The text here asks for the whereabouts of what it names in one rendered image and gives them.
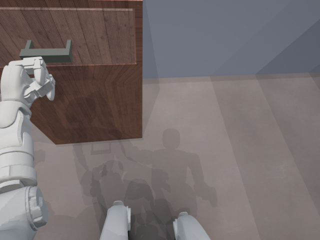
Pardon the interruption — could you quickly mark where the cabinet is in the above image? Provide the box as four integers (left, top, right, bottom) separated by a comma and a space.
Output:
0, 0, 143, 145

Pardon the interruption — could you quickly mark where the left robot upper arm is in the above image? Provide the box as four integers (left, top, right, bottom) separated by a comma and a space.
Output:
0, 186, 49, 240

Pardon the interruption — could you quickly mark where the robot left hand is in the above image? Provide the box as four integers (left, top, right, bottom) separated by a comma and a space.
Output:
0, 56, 56, 109

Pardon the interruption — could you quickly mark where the right robot thigh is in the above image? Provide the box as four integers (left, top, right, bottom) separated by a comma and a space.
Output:
173, 215, 211, 240

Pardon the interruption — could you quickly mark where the handle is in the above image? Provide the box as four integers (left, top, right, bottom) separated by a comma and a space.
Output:
19, 39, 73, 63

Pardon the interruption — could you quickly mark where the robot left forearm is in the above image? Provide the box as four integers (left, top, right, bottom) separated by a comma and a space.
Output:
0, 100, 38, 194

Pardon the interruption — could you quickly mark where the drawer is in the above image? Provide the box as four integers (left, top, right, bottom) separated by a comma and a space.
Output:
0, 7, 135, 67

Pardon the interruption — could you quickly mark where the left robot thigh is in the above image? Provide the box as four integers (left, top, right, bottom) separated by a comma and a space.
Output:
99, 205, 131, 240

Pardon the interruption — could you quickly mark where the robot thigh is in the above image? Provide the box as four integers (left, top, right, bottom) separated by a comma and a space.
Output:
173, 215, 211, 240
99, 205, 131, 240

